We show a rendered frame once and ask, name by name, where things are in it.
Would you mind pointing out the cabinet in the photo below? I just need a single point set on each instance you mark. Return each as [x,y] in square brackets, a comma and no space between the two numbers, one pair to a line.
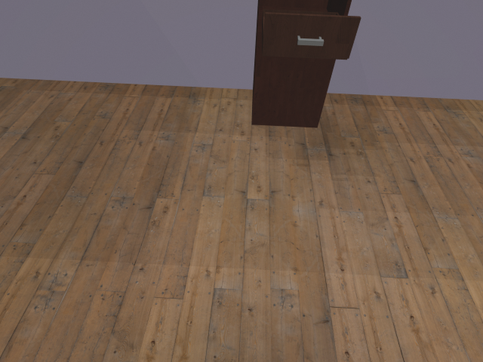
[291,91]

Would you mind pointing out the handle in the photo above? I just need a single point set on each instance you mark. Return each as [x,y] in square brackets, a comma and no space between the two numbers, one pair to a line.
[310,41]

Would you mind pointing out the drawer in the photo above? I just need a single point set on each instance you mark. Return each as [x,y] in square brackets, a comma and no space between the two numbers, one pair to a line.
[280,29]

